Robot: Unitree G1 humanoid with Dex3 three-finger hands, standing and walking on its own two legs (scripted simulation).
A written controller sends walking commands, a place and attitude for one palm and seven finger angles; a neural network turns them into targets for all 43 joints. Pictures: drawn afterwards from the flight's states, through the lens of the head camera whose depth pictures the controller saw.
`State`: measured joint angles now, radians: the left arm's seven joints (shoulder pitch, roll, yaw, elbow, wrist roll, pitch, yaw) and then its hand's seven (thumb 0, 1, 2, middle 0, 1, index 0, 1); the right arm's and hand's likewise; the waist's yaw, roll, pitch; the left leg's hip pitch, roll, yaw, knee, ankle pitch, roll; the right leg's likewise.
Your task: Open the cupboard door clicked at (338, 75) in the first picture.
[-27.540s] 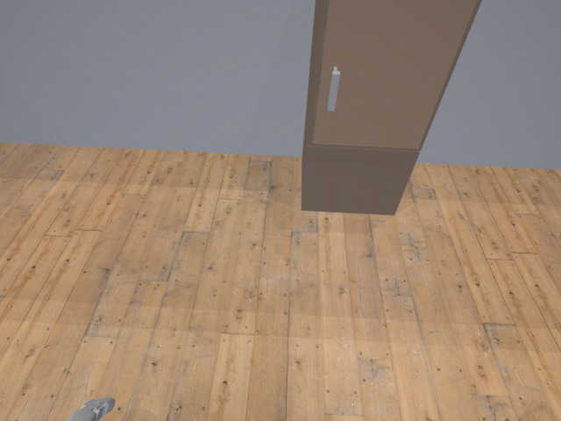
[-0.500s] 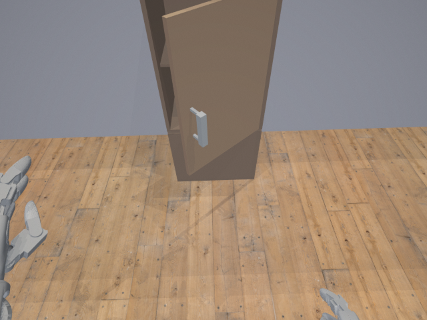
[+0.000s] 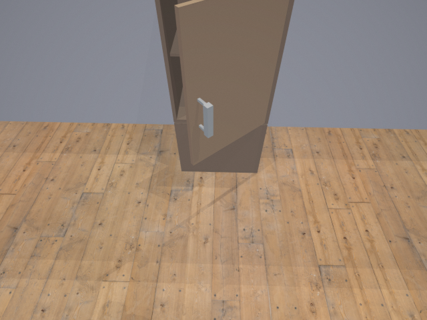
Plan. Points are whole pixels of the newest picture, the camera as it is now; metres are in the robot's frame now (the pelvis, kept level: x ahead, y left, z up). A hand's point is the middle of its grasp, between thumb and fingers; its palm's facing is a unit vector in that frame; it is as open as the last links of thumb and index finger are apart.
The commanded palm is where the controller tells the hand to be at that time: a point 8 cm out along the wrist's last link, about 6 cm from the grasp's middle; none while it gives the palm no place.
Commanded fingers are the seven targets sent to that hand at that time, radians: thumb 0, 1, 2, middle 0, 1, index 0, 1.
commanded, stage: let the arm hang, fingers relaxed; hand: left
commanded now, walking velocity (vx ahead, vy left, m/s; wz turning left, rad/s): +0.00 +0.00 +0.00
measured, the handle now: (204, 117) +0.73 +0.08 -0.10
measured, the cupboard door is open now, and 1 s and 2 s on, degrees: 40 40 40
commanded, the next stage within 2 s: look to check the result in 0.56 s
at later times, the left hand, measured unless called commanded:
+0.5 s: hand out of the picture +0.06 +0.23 -0.16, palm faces -0.01 -0.96 -0.27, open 7.3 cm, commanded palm none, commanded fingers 0.00 0.90 0.90 -0.20 -0.30 -0.20 -0.30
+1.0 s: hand out of the picture +0.08 +0.26 -0.16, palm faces -0.02 -0.95 -0.31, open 7.3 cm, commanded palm none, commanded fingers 0.00 0.90 0.90 -0.20 -0.30 -0.20 -0.30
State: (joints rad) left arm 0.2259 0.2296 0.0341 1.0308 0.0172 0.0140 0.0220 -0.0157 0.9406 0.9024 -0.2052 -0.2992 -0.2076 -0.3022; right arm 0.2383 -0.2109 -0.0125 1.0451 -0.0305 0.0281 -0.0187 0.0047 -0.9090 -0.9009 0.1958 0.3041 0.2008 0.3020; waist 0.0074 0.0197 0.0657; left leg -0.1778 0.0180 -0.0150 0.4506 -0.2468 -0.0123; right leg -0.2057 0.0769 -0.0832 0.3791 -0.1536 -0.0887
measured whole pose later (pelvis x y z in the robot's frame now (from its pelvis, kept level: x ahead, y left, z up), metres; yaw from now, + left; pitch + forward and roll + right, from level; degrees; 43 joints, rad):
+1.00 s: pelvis +0.02 +0.03 +0.01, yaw -2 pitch -1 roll +0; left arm 0.14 0.27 0.02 1.15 0.02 -0.02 0.02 0.00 0.91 0.90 -0.20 -0.30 -0.21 -0.30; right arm 0.15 -0.27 0.00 1.14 -0.02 -0.01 -0.01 0.00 -0.91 -0.90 0.20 0.30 0.20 0.30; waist 0.00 0.02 0.05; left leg -0.08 -0.03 0.03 0.32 -0.22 0.03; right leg -0.16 0.03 -0.03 0.33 -0.16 -0.04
